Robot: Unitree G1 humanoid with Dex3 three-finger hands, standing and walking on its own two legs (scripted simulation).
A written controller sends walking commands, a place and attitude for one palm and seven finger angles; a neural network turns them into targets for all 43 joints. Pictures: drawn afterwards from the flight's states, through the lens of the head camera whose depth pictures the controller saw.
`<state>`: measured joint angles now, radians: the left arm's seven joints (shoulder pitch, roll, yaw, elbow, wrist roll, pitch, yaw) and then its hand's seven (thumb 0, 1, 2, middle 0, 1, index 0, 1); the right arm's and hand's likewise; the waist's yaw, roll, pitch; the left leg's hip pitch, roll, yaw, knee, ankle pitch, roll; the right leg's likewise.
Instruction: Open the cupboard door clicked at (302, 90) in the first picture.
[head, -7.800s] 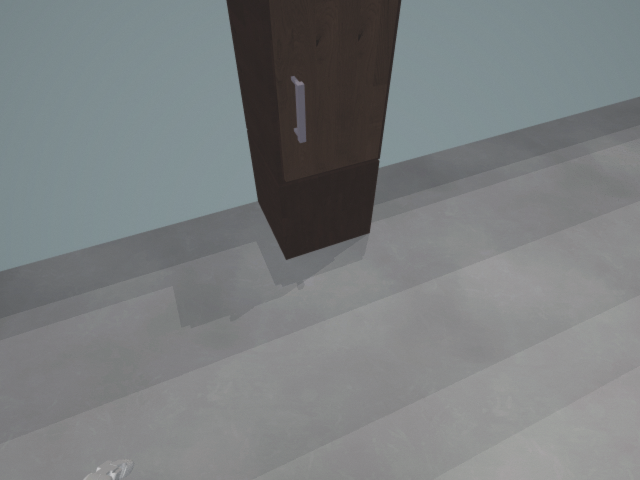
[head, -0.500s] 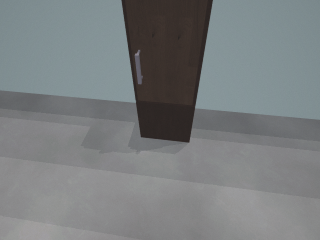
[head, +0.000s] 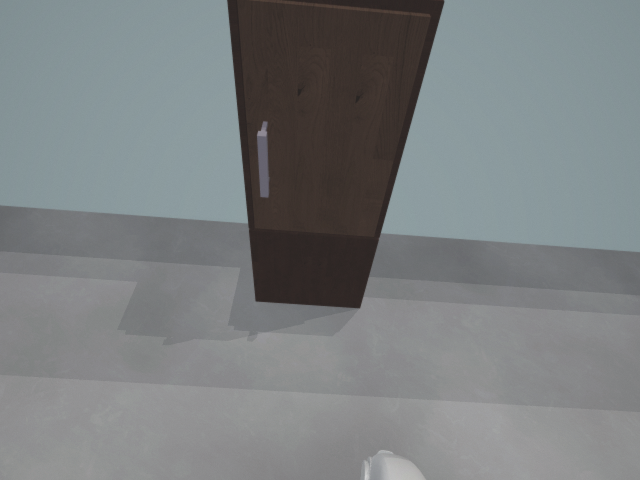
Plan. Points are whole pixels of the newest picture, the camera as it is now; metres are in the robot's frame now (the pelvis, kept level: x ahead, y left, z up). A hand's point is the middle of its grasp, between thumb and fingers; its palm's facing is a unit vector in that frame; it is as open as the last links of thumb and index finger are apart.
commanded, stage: take the last steps up to it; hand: left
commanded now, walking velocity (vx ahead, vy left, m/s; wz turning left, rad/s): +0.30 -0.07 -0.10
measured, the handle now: (264, 160) +0.80 +0.16 -0.08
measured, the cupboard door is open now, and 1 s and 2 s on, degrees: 0 0 0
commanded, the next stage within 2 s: come to a stop and stand still in 0.42 s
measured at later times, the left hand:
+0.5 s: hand (223, 426) +0.23 +0.15 -0.17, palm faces +0.00 -0.98 -0.20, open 7.2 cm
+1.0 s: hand (234, 361) +0.34 +0.15 -0.17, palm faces +0.01 -0.95 -0.31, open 7.4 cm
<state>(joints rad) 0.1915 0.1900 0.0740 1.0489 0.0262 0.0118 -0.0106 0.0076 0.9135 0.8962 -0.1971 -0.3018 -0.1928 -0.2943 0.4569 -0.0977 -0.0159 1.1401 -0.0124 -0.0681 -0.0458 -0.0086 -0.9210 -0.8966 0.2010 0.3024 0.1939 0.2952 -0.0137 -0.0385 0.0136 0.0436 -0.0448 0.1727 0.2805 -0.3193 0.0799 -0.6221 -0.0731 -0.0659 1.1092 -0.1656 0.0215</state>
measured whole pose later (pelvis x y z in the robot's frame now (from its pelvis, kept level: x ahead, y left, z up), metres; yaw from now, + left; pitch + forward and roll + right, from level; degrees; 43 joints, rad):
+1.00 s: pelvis +0.25 -0.06 -0.02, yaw -4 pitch -2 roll +1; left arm 0.18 0.23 0.08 0.94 0.02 0.04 0.02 0.01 0.91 0.90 -0.20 -0.30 -0.20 -0.29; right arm 0.10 -0.20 -0.08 0.99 -0.02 0.05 -0.03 -0.01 -0.92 -0.90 0.21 0.30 0.20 0.30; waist 0.02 0.03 0.11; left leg -0.35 0.14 0.10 0.57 -0.18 -0.07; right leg -0.35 -0.06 -0.03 0.73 -0.34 0.03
